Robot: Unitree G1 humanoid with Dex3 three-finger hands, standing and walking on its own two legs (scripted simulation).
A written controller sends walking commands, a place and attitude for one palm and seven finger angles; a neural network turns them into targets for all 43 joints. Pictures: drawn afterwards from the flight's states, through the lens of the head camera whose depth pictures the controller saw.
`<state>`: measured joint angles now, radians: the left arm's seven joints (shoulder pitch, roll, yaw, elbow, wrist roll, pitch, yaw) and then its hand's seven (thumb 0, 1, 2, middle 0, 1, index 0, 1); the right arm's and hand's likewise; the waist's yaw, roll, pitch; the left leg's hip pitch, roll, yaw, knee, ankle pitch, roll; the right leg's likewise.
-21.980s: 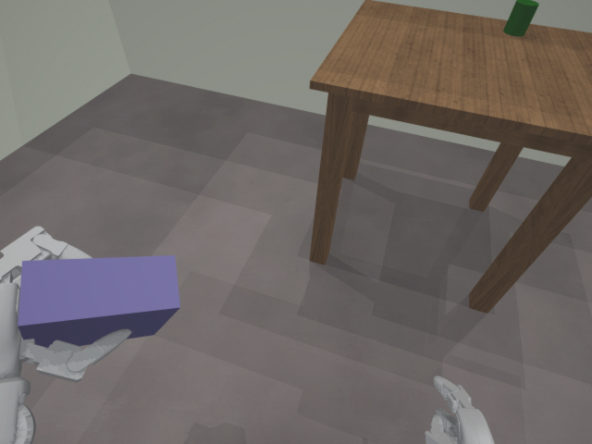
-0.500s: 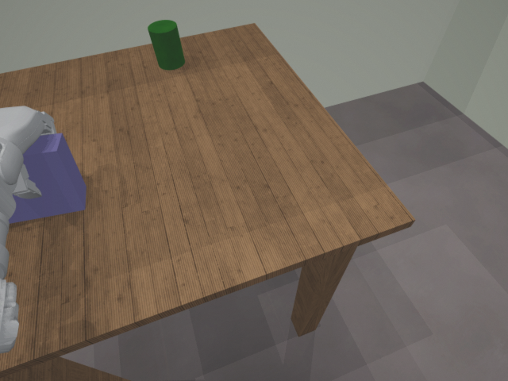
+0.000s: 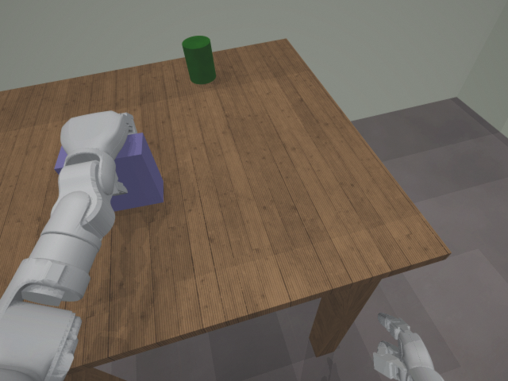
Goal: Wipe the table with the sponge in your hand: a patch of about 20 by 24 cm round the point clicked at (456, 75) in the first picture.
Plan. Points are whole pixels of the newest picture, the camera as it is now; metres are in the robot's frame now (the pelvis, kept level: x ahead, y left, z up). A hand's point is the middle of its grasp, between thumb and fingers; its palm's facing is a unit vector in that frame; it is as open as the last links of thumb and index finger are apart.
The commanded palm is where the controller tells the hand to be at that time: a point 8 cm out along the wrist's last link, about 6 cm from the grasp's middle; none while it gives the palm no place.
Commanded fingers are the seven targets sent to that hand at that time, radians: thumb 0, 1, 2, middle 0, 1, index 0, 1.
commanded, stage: slide across to the middle lane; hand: left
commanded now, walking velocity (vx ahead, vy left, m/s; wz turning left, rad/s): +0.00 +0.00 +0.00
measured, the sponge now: (120, 183) +0.40 +0.28 +0.08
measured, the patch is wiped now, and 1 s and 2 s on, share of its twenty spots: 0.55 0.55 0.75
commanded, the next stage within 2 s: wipe back along the middle lane in 0.06 s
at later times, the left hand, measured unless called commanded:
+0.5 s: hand (122, 174) +0.37 +0.25 +0.13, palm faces +0.00 -0.02 -1.00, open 9.8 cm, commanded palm +0.34 +0.25 +0.18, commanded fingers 0.00 0.10 1.30 -1.20 -1.60 -1.20 -1.60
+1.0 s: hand (112, 203) +0.32 +0.24 +0.13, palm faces +0.05 -0.02 -1.00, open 9.8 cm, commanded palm +0.28 +0.23 +0.17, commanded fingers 0.00 0.10 1.30 -1.20 -1.60 -1.20 -1.60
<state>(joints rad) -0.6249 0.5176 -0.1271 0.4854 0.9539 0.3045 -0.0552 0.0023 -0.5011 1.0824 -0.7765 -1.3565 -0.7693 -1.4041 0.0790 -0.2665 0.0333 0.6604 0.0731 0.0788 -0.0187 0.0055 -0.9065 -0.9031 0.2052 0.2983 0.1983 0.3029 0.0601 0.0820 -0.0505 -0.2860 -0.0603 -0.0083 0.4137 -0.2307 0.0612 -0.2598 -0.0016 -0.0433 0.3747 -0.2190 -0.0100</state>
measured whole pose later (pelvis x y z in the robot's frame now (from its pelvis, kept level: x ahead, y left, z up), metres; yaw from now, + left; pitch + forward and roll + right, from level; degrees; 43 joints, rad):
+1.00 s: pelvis -0.02 -0.03 +0.00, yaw -1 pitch +1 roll +0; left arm -0.32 0.52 -0.11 0.21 0.92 0.38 -0.05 0.01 -0.46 1.07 -0.73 -1.40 -0.73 -1.45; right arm 0.08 -0.29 0.04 0.65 0.09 0.12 -0.04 0.01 -0.91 -0.90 0.20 0.30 0.20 0.30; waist 0.07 0.10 -0.05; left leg -0.23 -0.02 0.00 0.45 -0.24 0.02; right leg -0.22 0.04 -0.03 0.44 -0.23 -0.05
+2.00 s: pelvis -0.02 -0.03 -0.01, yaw -2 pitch -2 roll +0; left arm 0.04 0.43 -0.19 -0.33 0.94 0.56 -0.01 0.03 -0.45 1.05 -0.65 -1.44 -0.75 -1.37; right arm 0.03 -0.27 0.06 0.62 0.08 0.13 0.01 0.01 -0.91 -0.90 0.20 0.30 0.19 0.30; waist 0.13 0.12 -0.04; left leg -0.19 -0.02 0.01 0.48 -0.26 0.02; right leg -0.20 0.04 -0.02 0.49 -0.26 -0.05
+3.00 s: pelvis -0.04 -0.08 +0.00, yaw -3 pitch -3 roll +2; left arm -0.32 0.38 -0.29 0.06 0.91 0.60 -0.08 0.00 -0.50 1.06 -0.74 -1.37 -0.83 -1.30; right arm -0.01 -0.27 0.06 0.68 0.08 0.12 -0.03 0.01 -0.91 -0.90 0.20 0.30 0.20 0.30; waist 0.09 0.11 -0.05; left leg -0.17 0.02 0.00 0.43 -0.22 -0.01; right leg -0.19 0.08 -0.03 0.47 -0.23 -0.11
